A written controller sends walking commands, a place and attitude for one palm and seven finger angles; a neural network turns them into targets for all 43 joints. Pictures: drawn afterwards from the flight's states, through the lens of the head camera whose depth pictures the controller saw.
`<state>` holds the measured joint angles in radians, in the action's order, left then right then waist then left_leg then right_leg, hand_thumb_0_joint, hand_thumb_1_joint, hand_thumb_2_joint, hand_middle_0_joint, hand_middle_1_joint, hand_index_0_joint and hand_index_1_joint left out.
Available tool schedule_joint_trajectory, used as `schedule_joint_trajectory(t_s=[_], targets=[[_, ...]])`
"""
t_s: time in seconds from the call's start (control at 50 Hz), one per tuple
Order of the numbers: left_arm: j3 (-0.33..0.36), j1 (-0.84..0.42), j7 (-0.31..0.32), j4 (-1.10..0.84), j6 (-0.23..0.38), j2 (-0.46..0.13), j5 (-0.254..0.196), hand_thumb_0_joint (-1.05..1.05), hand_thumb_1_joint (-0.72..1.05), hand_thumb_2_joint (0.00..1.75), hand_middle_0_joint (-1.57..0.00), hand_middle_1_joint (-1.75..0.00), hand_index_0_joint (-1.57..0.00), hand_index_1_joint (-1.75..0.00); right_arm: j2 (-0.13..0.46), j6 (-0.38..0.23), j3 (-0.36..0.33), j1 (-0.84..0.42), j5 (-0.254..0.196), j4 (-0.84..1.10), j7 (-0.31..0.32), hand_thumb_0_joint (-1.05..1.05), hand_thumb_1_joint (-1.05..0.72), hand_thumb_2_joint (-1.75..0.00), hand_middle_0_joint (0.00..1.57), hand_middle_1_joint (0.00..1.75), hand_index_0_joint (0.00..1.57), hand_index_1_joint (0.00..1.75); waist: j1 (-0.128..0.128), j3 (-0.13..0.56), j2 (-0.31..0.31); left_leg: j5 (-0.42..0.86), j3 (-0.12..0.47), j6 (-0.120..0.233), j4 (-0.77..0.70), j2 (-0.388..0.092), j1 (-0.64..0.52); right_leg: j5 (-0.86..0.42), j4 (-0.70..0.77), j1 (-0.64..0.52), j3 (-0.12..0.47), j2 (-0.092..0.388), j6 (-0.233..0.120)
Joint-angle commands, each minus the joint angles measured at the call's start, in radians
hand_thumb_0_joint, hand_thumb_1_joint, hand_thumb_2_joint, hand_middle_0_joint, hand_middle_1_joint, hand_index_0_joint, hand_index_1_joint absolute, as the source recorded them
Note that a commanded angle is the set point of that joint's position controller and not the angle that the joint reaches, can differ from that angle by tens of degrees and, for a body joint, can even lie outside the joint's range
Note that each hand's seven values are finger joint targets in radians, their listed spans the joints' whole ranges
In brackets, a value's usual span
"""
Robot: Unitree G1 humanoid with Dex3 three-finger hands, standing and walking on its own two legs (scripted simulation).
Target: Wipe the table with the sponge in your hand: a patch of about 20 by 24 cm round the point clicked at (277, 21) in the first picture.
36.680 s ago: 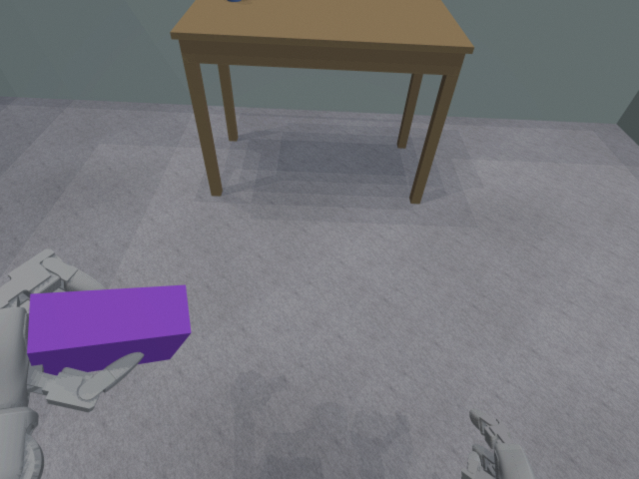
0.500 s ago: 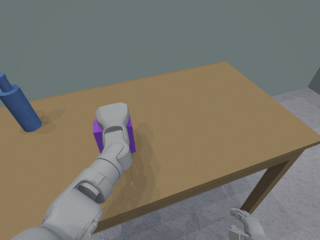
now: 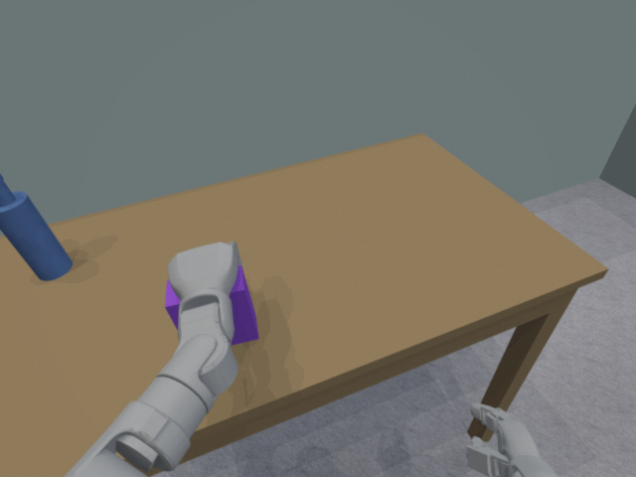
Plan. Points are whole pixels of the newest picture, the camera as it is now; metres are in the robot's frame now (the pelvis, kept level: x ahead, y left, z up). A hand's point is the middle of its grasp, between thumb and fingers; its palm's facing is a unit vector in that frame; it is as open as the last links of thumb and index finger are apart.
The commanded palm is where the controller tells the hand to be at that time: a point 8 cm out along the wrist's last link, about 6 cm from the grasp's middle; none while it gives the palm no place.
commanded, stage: wipe back along the third lane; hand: left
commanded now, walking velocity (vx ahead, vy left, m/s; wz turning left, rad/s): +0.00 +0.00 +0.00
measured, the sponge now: (218, 319) +0.34 +0.19 +0.02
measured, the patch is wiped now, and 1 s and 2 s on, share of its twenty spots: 1.00 1.00 1.00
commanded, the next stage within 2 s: slide back across to the middle lane in 0.40 s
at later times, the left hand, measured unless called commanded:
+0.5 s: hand (224, 313) +0.31 +0.16 +0.07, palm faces +0.05 -0.09 -1.00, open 9.4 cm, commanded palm +0.27 +0.15 +0.12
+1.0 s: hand (195, 329) +0.28 +0.19 +0.08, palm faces +0.06 -0.20 -0.98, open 9.4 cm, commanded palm +0.24 +0.20 +0.14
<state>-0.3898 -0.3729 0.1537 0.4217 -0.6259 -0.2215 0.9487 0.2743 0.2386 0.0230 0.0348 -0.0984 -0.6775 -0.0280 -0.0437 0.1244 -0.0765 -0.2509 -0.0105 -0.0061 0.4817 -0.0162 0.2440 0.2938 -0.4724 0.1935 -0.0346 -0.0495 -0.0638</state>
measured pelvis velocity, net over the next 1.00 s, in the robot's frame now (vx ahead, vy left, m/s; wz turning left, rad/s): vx -0.01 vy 0.00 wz -0.02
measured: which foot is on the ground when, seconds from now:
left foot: down 0.00-1.00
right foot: down 0.00-1.00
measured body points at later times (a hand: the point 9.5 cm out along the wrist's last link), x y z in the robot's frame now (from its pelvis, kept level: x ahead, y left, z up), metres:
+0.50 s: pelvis -0.01 -0.01 +0.00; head -0.05 -0.05 +0.44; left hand +0.30 +0.16 +0.12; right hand +0.23 -0.21 -0.08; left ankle +0.00 +0.13 -0.74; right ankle -0.03 -0.08 -0.74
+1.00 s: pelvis -0.01 +0.00 +0.00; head -0.05 -0.04 +0.45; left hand +0.27 +0.19 +0.13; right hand +0.24 -0.21 -0.06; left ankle +0.00 +0.13 -0.74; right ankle -0.03 -0.08 -0.74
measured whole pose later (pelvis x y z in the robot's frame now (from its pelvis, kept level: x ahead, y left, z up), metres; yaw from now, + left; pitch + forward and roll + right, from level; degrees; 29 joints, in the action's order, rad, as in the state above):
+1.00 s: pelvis -0.01 +0.00 +0.00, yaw -1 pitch -3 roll +1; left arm -0.33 -0.10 0.07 0.03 -0.63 -0.29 0.92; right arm 0.27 0.19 0.04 -0.04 -0.09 -0.65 -0.02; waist -0.08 0.07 -0.08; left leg -0.24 -0.03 -0.01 0.46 -0.02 0.17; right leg 0.29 -0.48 0.14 -0.02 -0.06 -0.07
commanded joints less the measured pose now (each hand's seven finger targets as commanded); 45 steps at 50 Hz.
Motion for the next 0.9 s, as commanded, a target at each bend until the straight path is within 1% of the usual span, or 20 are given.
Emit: schedule_joint_trajectory(t_s=[0.0,0.06,0.1,0.16,0.2,0.26,0.3,0.36,0.44,0.48,0.5,0.56,0.6,0.64,0.68,0.7,0.72,0.8,0.82,0.88], targets=[[0.065,-0.202,-0.013,-0.147,-0.015,-0.053,-0.022,0.00,0.10,1.30,-1.20,-1.60,-1.20,-1.60,0.085,-0.061,-0.032,-0.269,-0.005,0.186,-0.001,0.00,-0.90,-0.90,0.20,0.30,0.20,0.30,-0.024,0.120,0.153,0.223,0.003,0.050,-0.036,0.042,-0.056,-0.353,0.080,-0.046,0.073,0.026,-0.005],[0.008,-0.209,-0.014,-0.153,-0.017,-0.005,-0.022,0.00,0.10,1.30,-1.20,-1.60,-1.20,-1.60,0.079,-0.070,-0.030,-0.277,-0.007,0.187,-0.002,0.00,-0.90,-0.90,0.20,0.30,0.20,0.30,-0.015,0.112,0.143,0.198,-0.007,0.052,-0.033,0.045,-0.065,-0.316,0.088,-0.029,0.073,0.028,0.000],[0.055,-0.222,-0.013,-0.156,-0.015,-0.052,-0.023,0.00,0.10,1.30,-1.20,-1.60,-1.20,-1.60,0.083,-0.075,-0.031,-0.283,-0.007,0.182,0.002,0.00,-0.90,-0.90,0.20,0.30,0.20,0.30,-0.021,0.113,0.157,0.178,0.002,0.051,-0.042,0.045,-0.063,-0.270,0.101,-0.026,0.090,0.024,-0.002],[0.015,-0.249,-0.014,-0.132,-0.010,-0.015,-0.017,0.00,0.10,1.30,-1.20,-1.60,-1.20,-1.60,0.078,-0.085,-0.030,-0.277,-0.008,0.175,0.007,0.00,-0.90,-0.90,0.20,0.30,0.20,0.30,-0.009,0.098,0.165,0.150,-0.006,0.053,-0.042,0.045,-0.066,-0.221,0.107,-0.003,0.081,0.028,0.004],[0.058,-0.227,-0.012,-0.137,-0.003,-0.055,-0.012,0.00,0.10,1.30,-1.20,-1.60,-1.20,-1.60,0.082,-0.087,-0.031,-0.280,-0.004,0.174,0.007,0.00,-0.90,-0.90,0.20,0.30,0.20,0.30,-0.023,0.118,0.154,0.156,0.002,0.051,-0.045,0.047,-0.068,-0.222,0.106,-0.015,0.095,0.024,-0.003],[-0.026,-0.198,-0.017,-0.160,0.005,0.027,-0.009,0.00,0.10,1.30,-1.20,-1.60,-1.20,-1.60,0.073,-0.090,-0.030,-0.284,-0.004,0.187,-0.003,0.00,-0.90,-0.90,0.20,0.30,0.20,0.30,-0.017,0.119,0.151,0.178,-0.004,0.052,-0.033,0.045,-0.076,-0.260,0.088,-0.014,0.073,0.027,-0.001],[0.023,-0.143,-0.015,-0.183,0.008,-0.011,-0.013,0.00,0.10,1.30,-1.20,-1.60,-1.20,-1.60,0.077,-0.090,-0.035,-0.288,-0.001,0.191,-0.010,0.00,-0.90,-0.90,0.20,0.30,0.20,0.30,-0.032,0.139,0.165,0.196,0.003,0.053,-0.032,0.046,-0.077,-0.289,0.087,-0.035,0.089,0.023,-0.004],[-0.042,-0.129,-0.017,-0.212,0.005,0.047,-0.015,0.00,0.10,1.30,-1.20,-1.60,-1.20,-1.60,0.070,-0.091,-0.033,-0.297,-0.003,0.198,-0.019,0.00,-0.90,-0.90,0.20,0.30,0.20,0.30,-0.024,0.121,0.160,0.201,-0.004,0.053,-0.022,0.045,-0.080,-0.301,0.075,-0.024,0.071,0.026,-0.001],[-0.042,-0.098,-0.018,-0.244,-0.010,0.041,-0.013,0.00,0.10,1.30,-1.20,-1.60,-1.20,-1.60,0.070,-0.089,-0.032,-0.308,-0.003,0.197,-0.031,0.00,-0.90,-0.90,0.20,0.30,0.20,0.30,-0.028,0.102,0.171,0.212,-0.003,0.054,-0.022,0.043,-0.082,-0.315,0.069,-0.022,0.066,0.023,-0.002],[-0.031,-0.101,-0.019,-0.252,-0.021,0.025,-0.010,0.00,0.10,1.30,-1.20,-1.60,-1.20,-1.60,0.071,-0.088,-0.032,-0.312,-0.003,0.191,-0.030,0.00,-0.90,-0.90,0.20,0.30,0.20,0.30,-0.028,0.096,0.175,0.215,-0.005,0.054,-0.019,0.044,-0.080,-0.331,0.072,-0.024,0.077,0.024,0.000],[0.038,-0.107,-0.014,-0.275,-0.024,-0.041,-0.013,0.00,0.10,1.30,-1.20,-1.60,-1.20,-1.60,0.077,-0.087,-0.032,-0.314,-0.001,0.190,-0.027,0.00,-0.90,-0.90,0.20,0.30,0.20,0.30,-0.039,0.104,0.174,0.212,0.001,0.053,-0.026,0.044,-0.076,-0.328,0.076,-0.038,0.090,0.020,-0.003],[0.039,-0.116,-0.013,-0.308,-0.032,-0.048,-0.006,0.00,0.10,1.30,-1.20,-1.60,-1.20,-1.60,0.071,-0.092,-0.029,-0.324,0.000,0.188,-0.021,0.00,-0.90,-0.90,0.20,0.30,0.20,0.30,-0.039,0.123,0.173,0.232,-0.008,0.055,-0.021,0.047,-0.090,-0.359,0.063,-0.057,0.082,0.024,0.001],[0.131,-0.069,-0.010,-0.344,-0.037,-0.139,-0.007,0.00,0.10,1.30,-1.20,-1.60,-1.20,-1.60,0.076,-0.091,-0.028,-0.336,0.005,0.189,-0.017,0.00,-0.90,-0.90,0.20,0.30,0.20,0.30,-0.062,0.144,0.155,0.249,-0.001,0.052,-0.027,0.049,-0.089,-0.386,0.062,-0.090,0.104,0.021,-0.004],[0.084,-0.059,-0.016,-0.374,-0.041,-0.098,-0.002,0.00,0.10,1.30,-1.20,-1.60,-1.20,-1.60,0.067,-0.093,-0.023,-0.338,0.003,0.197,-0.016,0.00,-0.90,-0.90,0.20,0.30,0.20,0.30,-0.054,0.147,0.150,0.271,-0.009,0.054,-0.022,0.050,-0.099,-0.421,0.051,-0.098,0.088,0.024,0.000],[0.090,-0.030,-0.025,-0.434,-0.038,-0.113,0.007,0.00,0.10,1.30,-1.20,-1.60,-1.20,-1.60,0.067,-0.093,-0.023,-0.341,0.005,0.204,-0.017,0.00,-0.90,-0.90,0.20,0.30,0.20,0.30,-0.056,0.157,0.112,0.296,-0.006,0.054,-0.020,0.050,-0.115,-0.452,0.045,-0.107,0.096,0.023,-0.005],[0.150,0.001,-0.027,-0.457,-0.035,-0.173,0.005,0.00,0.10,1.30,-1.20,-1.60,-1.20,-1.60,0.073,-0.091,-0.025,-0.343,0.006,0.207,-0.015,0.00,-0.90,-0.90,0.20,0.30,0.20,0.30,-0.064,0.154,0.110,0.295,0.004,0.052,-0.026,0.049,-0.113,-0.438,0.050,-0.110,0.107,0.018,-0.010],[0.112,-0.003,-0.032,-0.472,-0.031,-0.140,0.011,0.00,0.10,1.30,-1.20,-1.60,-1.20,-1.60,0.069,-0.091,-0.022,-0.341,0.007,0.209,-0.013,0.00,-0.90,-0.90,0.20,0.30,0.20,0.30,-0.053,0.149,0.110,0.304,-0.004,0.054,-0.021,0.049,-0.120,-0.455,0.044,-0.109,0.099,0.020,-0.007],[0.176,0.034,-0.049,-0.539,-0.023,-0.215,0.007,0.00,0.10,1.30,-1.20,-1.60,-1.20,-1.60,0.075,-0.092,-0.021,-0.341,0.010,0.214,-0.002,0.00,-0.90,-0.90,0.20,0.30,0.20,0.30,-0.056,0.112,0.104,0.288,0.009,0.053,-0.035,0.047,-0.124,-0.414,0.066,-0.096,0.125,0.014,-0.010],[0.138,0.021,-0.052,-0.536,-0.020,-0.177,0.011,0.00,0.10,1.30,-1.20,-1.60,-1.20,-1.60,0.071,-0.094,-0.017,-0.339,0.010,0.214,0.001,0.00,-0.90,-0.90,0.20,0.30,0.20,0.30,-0.045,0.095,0.099,0.280,0.004,0.054,-0.036,0.045,-0.122,-0.394,0.064,-0.083,0.112,0.016,-0.008],[0.156,0.045,-0.059,-0.547,-0.007,-0.199,0.011,0.00,0.10,1.30,-1.20,-1.60,-1.20,-1.60,0.072,-0.102,-0.018,-0.332,0.011,0.214,0.008,0.00,-0.90,-0.90,0.20,0.30,0.20,0.30,-0.050,0.086,0.089,0.268,0.013,0.054,-0.042,0.044,-0.130,-0.358,0.075,-0.070,0.113,0.013,-0.011]])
